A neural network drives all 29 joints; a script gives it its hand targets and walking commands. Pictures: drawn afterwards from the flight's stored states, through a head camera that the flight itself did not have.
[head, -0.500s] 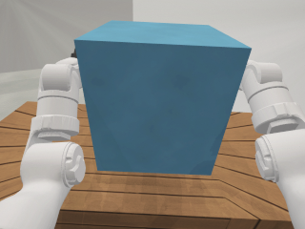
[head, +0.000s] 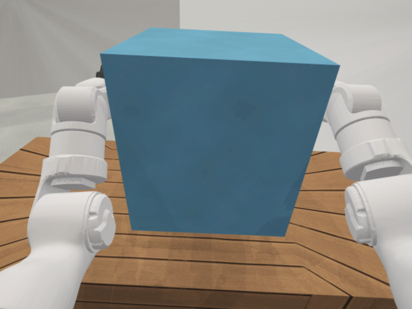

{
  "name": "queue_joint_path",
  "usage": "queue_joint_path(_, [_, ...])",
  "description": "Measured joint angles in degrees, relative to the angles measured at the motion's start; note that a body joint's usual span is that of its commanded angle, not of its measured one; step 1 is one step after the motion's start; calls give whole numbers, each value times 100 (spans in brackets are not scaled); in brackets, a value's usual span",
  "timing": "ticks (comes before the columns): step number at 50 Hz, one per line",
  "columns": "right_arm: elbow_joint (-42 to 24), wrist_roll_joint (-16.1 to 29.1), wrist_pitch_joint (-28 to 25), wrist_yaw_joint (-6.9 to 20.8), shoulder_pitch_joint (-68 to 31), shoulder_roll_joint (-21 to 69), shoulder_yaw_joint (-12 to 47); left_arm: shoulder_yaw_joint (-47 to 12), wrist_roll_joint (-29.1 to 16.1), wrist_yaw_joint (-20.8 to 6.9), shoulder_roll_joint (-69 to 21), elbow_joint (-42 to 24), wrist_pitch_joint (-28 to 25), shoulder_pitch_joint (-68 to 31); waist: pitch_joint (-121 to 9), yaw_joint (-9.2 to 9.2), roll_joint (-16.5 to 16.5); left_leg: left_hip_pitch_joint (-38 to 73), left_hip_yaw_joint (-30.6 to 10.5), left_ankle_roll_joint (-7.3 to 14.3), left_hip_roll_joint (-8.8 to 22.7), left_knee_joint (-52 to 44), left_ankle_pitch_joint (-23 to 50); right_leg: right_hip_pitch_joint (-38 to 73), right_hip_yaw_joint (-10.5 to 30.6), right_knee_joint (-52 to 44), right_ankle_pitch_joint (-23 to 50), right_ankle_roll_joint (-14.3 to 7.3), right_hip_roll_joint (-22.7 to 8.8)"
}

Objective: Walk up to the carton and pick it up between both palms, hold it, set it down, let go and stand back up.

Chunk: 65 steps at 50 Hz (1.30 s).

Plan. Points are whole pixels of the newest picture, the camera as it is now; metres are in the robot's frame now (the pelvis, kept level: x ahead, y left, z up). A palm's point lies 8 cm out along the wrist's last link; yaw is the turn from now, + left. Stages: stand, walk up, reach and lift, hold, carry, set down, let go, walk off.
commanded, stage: hold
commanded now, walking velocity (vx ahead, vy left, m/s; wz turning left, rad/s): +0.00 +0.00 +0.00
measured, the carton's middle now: (212, 124) +0.38 +0.00 +0.28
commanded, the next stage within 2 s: set down in 0.20 s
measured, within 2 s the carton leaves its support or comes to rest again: neither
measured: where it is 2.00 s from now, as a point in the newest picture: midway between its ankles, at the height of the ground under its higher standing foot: outside the picture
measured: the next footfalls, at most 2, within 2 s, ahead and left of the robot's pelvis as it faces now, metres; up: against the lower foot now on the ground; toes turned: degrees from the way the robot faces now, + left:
none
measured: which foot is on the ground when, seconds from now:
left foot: down 0.00-1.00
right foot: down 0.00-1.00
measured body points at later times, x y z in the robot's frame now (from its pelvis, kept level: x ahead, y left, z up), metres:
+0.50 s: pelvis +0.00 +0.00 +0.00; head -0.09 +0.02 +0.44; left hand +0.40 +0.19 +0.37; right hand +0.39 -0.18 +0.37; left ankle +0.00 +0.14 -0.75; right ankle +0.01 -0.11 -0.75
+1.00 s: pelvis +0.01 +0.01 +0.00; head -0.05 +0.04 +0.44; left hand +0.43 +0.18 +0.29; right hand +0.41 -0.19 +0.28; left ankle +0.00 +0.14 -0.75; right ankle +0.01 -0.11 -0.75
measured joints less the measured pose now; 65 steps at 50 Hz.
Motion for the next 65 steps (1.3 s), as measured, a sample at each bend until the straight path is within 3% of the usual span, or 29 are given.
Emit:
queue_joint_path(16, [-26,-34,-34,-7,-14,17,-33,-24,-45,7,43,36,-70,-34,-9,-34,0,-29,-16,2,-7,13,2,-21,-8,13,-7,4,-2])
queue_joint_path(23, [273,-423,-550,1,-325,218,-505,237,-81,-19,229,741,-741,-595,90,-185,-72,4,-66,21,-61,-50,54,-11,-64,51,-36,18,-54])
queue_joint_path(29, [701,-823,-1135,163,-437,435,-904,450,380,-350,320,1200,-1227,-940,380,-275,-244,353,-45,46,-112,-273,126,267,-61,-9,-62,24,-123])
queue_joint_path(37, [314,-864,-1615,236,361,614,-863,266,527,-411,119,515,-1342,-239,729,-297,-401,626,-5,61,-109,-319,76,576,-51,-131,-73,33,-136])
queue_joint_path(48, [-469,-647,-1908,201,1240,588,-637,44,167,-7,-232,-499,-1497,735,911,-322,-335,589,-3,74,-89,-70,-115,625,-94,-58,-177,55,-113])
queue_joint_path(65, [-101,-1136,-1949,321,1131,698,-975,304,333,-84,-336,112,-1784,554,886,-237,-293,654,56,98,-121,-225,-22,606,-93,-39,-173,69,-166])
